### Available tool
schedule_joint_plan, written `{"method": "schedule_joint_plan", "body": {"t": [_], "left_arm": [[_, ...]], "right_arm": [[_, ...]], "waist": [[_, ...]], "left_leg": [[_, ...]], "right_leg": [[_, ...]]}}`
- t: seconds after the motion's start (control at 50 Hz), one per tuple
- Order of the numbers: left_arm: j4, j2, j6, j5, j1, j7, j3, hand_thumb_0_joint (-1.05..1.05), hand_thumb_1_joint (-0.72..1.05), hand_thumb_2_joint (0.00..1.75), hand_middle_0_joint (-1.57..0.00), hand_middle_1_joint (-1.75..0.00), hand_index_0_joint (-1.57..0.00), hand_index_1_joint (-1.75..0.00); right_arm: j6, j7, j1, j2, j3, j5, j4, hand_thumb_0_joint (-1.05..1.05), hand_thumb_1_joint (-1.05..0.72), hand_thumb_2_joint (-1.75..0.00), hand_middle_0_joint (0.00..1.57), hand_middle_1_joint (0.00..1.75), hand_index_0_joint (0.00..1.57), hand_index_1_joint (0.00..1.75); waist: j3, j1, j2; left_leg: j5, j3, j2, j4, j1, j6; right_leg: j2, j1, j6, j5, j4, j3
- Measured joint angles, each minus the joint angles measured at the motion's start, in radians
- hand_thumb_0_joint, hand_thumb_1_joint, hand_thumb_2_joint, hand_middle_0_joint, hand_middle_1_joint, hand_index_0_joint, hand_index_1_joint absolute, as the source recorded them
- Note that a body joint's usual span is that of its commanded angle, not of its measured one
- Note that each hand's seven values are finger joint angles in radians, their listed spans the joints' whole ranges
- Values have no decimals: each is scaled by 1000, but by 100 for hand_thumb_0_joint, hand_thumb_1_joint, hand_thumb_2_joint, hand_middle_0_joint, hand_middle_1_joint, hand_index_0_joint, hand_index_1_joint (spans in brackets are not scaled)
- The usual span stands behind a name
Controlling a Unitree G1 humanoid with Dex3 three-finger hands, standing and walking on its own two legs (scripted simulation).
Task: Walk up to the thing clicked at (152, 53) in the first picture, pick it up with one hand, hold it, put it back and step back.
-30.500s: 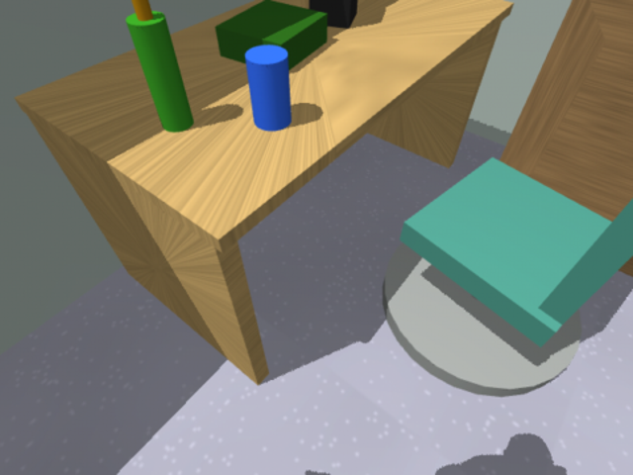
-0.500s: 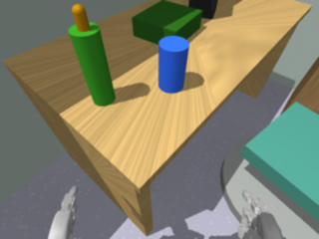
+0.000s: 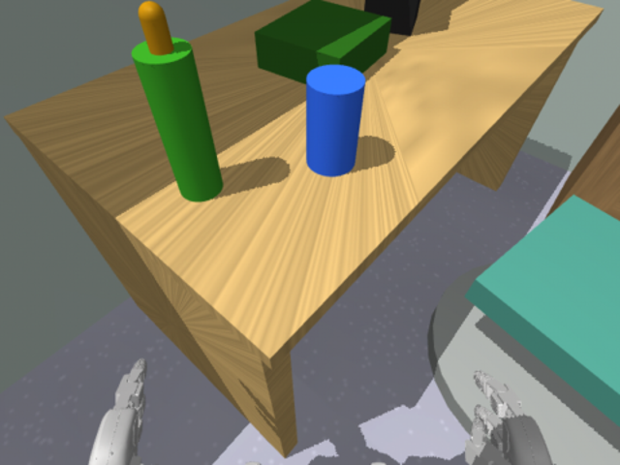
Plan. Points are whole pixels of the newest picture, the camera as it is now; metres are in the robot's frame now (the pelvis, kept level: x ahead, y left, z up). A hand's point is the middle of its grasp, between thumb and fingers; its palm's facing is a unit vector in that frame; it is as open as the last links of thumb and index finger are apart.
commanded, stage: home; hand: left
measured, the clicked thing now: (180, 113) +0.54 +0.20 +0.17
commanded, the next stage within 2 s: stand in 1.18 s
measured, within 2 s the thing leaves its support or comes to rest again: neither
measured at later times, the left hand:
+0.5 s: hand (170, 447) +0.17 +0.18 -0.04, palm faces +0.12 -0.96 -0.24, open 17.4 cm
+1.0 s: hand (167, 448) +0.17 +0.18 -0.04, palm faces +0.12 -0.95 -0.28, open 17.5 cm
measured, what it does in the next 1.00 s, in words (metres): stands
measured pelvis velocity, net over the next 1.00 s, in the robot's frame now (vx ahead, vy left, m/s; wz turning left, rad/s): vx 0.00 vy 0.00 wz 0.01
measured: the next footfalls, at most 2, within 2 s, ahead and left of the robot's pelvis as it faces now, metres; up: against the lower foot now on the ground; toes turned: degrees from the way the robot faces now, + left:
none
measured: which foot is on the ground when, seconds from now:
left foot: down 0.00-1.00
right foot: down 0.00-1.00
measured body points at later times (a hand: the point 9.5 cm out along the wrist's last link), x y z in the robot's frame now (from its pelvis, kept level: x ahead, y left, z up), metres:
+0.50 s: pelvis +0.00 +0.00 +0.00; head +0.03 +0.00 +0.45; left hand +0.16 +0.23 -0.02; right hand +0.16 -0.23 -0.02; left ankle +0.00 +0.14 -0.67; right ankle +0.00 -0.14 -0.67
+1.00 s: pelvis +0.00 +0.00 +0.00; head +0.03 +0.00 +0.45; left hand +0.16 +0.23 -0.02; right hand +0.15 -0.24 -0.07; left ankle +0.00 +0.14 -0.67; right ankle +0.00 -0.14 -0.67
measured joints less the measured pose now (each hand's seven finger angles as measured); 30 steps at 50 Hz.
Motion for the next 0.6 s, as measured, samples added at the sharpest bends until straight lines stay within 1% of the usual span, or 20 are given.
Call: {"method": "schedule_joint_plan", "body": {"t": [0.6], "left_arm": [[-8,0,-3,3,4,14,-5,-1,-54,5,-5,-5,-6,-5]], "right_arm": [[7,-7,7,1,0,-1,-12,1,-90,-90,20,30,20,30]], "waist": [[-7,2,-1]], "left_leg": [[-1,2,1,11,-11,1]], "right_leg": [[1,-12,1,0,10,2]]}}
